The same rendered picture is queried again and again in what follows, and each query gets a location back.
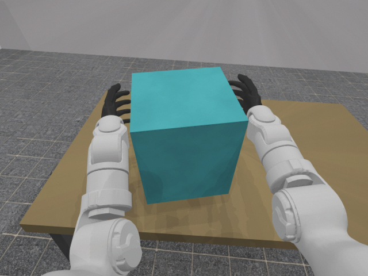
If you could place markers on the table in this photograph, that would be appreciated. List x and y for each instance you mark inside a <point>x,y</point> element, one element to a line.
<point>326,134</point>

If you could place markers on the carton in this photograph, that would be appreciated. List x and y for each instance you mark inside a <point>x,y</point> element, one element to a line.
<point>187,129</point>

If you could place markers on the left robot hand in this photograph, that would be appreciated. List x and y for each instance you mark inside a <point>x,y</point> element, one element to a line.
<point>110,106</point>

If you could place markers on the left robot forearm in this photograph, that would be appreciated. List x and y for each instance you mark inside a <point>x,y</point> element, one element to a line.
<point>107,195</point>

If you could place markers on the right robot hand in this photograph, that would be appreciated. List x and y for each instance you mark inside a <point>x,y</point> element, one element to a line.
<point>249,92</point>

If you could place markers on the robot left upper arm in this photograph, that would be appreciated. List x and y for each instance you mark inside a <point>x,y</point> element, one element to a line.
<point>106,248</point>

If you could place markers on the right robot forearm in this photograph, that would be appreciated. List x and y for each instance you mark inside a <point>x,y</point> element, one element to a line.
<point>282,160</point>

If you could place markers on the robot right upper arm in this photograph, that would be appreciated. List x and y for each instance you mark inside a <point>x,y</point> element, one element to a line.
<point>313,218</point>

